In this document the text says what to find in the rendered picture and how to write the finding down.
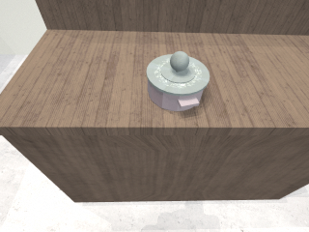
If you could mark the lid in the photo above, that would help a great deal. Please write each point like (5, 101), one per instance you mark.
(190, 81)

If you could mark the table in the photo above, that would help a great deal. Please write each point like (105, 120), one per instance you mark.
(79, 108)

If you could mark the knob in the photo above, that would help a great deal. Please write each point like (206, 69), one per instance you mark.
(179, 61)

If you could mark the pot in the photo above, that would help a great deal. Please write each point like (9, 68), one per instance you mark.
(173, 103)

